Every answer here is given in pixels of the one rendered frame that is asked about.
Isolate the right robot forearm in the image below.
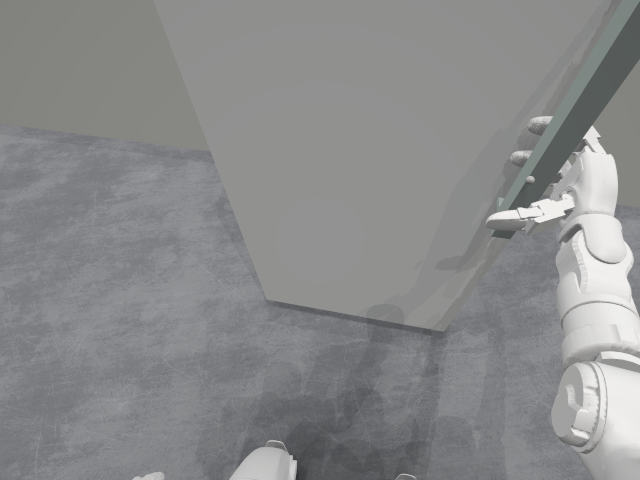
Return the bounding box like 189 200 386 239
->
556 214 640 373

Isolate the fridge door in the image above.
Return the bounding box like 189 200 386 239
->
153 0 622 332

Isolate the right robot hand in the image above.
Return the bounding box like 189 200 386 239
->
485 116 618 236

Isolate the handle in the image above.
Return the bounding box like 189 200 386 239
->
491 0 640 239

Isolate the robot left thigh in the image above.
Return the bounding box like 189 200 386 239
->
229 447 297 480

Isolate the robot right upper arm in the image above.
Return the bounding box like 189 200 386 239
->
551 361 640 480

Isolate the left robot shin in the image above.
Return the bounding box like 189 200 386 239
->
265 440 289 454

